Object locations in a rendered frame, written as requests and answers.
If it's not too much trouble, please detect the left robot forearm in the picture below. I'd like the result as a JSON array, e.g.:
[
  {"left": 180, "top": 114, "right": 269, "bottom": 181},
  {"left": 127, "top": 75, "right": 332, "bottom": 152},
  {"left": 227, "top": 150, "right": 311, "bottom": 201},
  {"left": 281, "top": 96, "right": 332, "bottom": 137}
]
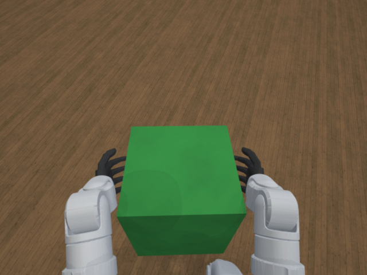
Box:
[{"left": 62, "top": 175, "right": 118, "bottom": 275}]

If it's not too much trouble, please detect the right robot hand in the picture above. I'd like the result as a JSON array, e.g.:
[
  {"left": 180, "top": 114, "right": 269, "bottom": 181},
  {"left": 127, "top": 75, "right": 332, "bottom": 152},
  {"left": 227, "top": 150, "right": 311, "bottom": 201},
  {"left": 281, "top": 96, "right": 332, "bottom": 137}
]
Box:
[{"left": 234, "top": 147, "right": 264, "bottom": 193}]

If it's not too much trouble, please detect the right robot thigh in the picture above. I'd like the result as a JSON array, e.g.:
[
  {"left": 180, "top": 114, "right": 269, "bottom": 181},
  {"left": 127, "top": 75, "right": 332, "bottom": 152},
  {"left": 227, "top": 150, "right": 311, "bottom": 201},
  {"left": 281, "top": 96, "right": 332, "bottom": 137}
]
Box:
[{"left": 206, "top": 260, "right": 243, "bottom": 275}]

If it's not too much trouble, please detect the carton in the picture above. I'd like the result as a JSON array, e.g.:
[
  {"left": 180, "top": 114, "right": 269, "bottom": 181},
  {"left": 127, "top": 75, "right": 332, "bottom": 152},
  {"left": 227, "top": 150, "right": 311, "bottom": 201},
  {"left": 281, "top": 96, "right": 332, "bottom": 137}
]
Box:
[{"left": 116, "top": 125, "right": 247, "bottom": 256}]

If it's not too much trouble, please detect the left robot hand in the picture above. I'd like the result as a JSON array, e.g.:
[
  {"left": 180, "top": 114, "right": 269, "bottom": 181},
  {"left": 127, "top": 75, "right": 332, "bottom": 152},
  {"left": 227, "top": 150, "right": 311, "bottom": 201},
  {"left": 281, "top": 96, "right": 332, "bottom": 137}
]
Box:
[{"left": 95, "top": 148, "right": 126, "bottom": 194}]

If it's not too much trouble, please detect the right robot forearm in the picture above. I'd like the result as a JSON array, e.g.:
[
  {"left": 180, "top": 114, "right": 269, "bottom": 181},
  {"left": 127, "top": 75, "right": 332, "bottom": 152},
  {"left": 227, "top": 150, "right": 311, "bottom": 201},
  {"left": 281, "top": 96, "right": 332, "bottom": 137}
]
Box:
[{"left": 245, "top": 174, "right": 305, "bottom": 275}]

